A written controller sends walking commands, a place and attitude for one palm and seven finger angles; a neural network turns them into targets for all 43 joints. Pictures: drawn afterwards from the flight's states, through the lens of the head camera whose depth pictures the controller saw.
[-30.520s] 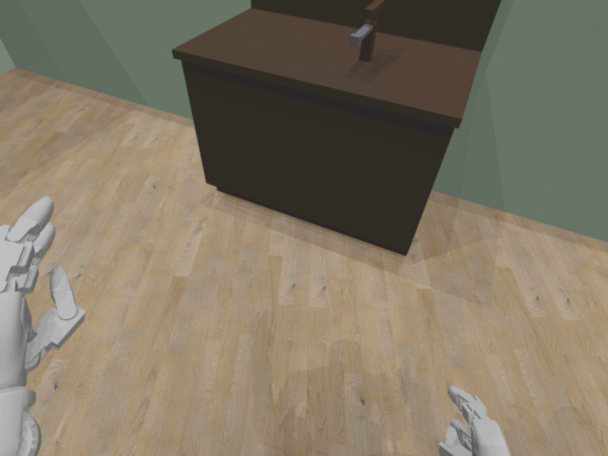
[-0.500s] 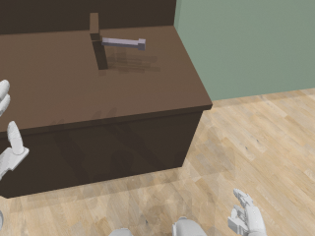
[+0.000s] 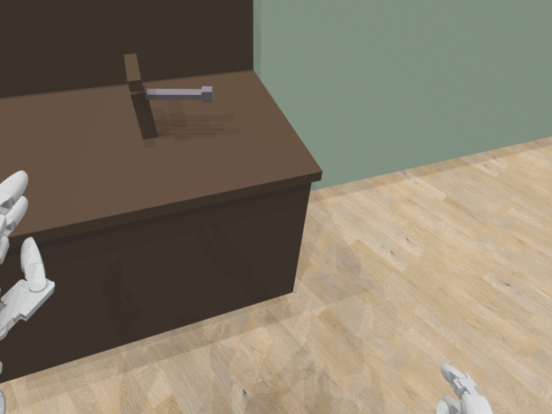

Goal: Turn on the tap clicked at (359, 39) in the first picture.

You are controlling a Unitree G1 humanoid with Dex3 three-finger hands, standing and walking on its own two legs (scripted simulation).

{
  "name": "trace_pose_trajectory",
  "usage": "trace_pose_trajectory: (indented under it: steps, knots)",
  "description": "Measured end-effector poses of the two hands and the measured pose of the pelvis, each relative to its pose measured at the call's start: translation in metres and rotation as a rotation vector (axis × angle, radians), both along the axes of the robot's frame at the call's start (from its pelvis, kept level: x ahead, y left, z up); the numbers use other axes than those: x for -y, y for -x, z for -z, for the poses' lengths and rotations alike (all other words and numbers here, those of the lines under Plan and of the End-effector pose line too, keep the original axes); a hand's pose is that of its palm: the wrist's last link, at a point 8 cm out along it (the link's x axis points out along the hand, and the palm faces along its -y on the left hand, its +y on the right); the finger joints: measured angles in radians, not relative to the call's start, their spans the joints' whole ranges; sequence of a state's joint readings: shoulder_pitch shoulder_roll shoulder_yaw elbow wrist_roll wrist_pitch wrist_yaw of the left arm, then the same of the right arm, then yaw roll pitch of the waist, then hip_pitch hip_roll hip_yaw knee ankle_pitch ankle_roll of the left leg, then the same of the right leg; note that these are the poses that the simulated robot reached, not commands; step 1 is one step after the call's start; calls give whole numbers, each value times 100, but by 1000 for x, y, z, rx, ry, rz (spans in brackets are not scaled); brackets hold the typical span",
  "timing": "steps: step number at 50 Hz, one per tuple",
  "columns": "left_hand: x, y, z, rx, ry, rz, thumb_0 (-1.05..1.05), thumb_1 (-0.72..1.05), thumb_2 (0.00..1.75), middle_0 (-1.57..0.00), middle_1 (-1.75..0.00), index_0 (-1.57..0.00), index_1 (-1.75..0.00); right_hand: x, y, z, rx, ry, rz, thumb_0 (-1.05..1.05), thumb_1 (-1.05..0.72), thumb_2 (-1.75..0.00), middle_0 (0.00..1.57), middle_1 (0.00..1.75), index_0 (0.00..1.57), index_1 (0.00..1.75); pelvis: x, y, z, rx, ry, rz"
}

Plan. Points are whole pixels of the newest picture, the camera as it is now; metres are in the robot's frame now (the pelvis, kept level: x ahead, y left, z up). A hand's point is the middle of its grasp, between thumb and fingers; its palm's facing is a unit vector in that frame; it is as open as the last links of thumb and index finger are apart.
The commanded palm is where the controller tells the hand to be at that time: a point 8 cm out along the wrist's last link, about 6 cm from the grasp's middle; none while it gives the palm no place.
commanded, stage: stop stepping back and stand still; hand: left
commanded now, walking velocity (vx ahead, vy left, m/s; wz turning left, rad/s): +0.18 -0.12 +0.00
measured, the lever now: (207, 94) +0.78 +0.19 +0.07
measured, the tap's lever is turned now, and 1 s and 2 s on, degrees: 75 75 75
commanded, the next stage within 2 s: stand and check the lever's angle in 0.38 s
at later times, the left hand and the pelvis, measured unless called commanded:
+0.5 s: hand (38, 283) +0.21 +0.25 +0.18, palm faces +0.42 -0.80 -0.43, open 7.4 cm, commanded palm +0.16 +0.28 +0.18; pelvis -0.01 +0.00 +0.00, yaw +0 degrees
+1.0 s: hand (44, 271) +0.23 +0.26 +0.16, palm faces +0.38 -0.84 -0.40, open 7.4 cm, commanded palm +0.18 +0.29 +0.18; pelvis +0.01 +0.02 +0.01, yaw -1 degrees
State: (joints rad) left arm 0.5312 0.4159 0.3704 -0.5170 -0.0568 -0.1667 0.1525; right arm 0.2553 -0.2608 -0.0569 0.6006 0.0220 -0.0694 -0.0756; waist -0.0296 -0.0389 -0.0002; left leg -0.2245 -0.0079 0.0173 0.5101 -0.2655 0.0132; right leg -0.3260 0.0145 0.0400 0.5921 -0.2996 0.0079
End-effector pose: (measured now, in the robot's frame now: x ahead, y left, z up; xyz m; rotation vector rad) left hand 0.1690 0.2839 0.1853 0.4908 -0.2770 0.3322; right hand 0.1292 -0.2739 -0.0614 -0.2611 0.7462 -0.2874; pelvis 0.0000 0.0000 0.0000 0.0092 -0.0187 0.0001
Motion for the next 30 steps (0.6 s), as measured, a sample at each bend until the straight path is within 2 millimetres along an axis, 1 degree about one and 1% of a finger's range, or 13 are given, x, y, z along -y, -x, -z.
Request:
trace_pose_trajectory:
  steps: [3, 6, 9, 11, 14, 16, 18, 20, 24, 27, 30]
  knots:
    - [-9, 12, -5, 18, 9, -70, 1, 89, 90, -21, -30, -21, -31, -7, 12, 4, 7, -24, 1, 2, -91, -90, 19, 30, 20, 30, -1, 2, -4, 5, 10, -2]
    - [-9, 15, -2, 15, 37, -119, 1, 89, 90, -21, -30, -21, -31, -19, 17, 15, 1, -75, -23, 2, -90, -90, 19, 30, 20, 30, 3, 5, -5, 12, 15, -6]
    - [1, 13, 11, -8, 59, -118, 1, 90, 90, -20, -30, -21, -31, -28, 17, 30, -15, -117, -61, 2, -90, -90, 20, 30, 20, 30, 9, 10, 3, 18, 13, 1]
    - [11, 10, 19, -34, 94, -90, 1, 90, 90, -20, -30, -21, -31, -33, 16, 35, -38, -134, -81, 2, -90, -90, 20, 30, 20, 30, 10, 14, 3, 25, 26, -9]
    - [25, 6, 23, -51, 126, -28, 2, 90, 90, -20, -30, -21, -31, -39, 15, 31, -49, -146, -95, 2, -90, -90, 20, 30, 20, 30, 10, 16, 0, 28, 17, -8]
    - [27, 6, 19, -46, 108, 8, 2, 89, 90, -21, -30, -21, -31, -40, 12, 24, -36, -139, -94, 2, -90, -90, 20, 30, 20, 30, 10, 16, -2, 27, 8, 0]
    - [25, 6, 11, -18, 71, 31, 2, 89, 90, -21, -30, -21, -31, -40, 7, 20, -9, -118, -92, 2, -90, -90, 20, 30, 20, 30, 7, 15, 0, 26, 15, 4]
    - [18, 6, 3, 14, 30, 34, 2, 89, 90, -21, -30, -21, -31, -39, 2, 18, 12, -98, -84, 2, -90, -90, 20, 30, 20, 30, 4, 15, 3, 29, 21, 5]
    - [0, 5, -6, 13, -17, -33, 1, 89, 90, -21, -30, -21, -31, -39, -8, 16, 20, -103, -73, 2, -90, -90, 20, 30, 20, 30, 1, 7, 0, 22, 10, 10]
    - [-9, 1, -3, -17, -3, -88, 1, 89, 90, -21, -30, -21, -31, -40, -17, 17, 16, -110, -88, 2, -90, -90, 20, 30, 20, 30, 1, 1, -3, 10, 18, 6]
    - [-8, -4, 10, -56, 50, -100, 1, 90, 90, -21, -30, -21, -31, -40, -26, 17, 9, -112, -102, 2, -90, -90, 20, 30, 20, 30, -1, -4, -4, 6, 23, 8]
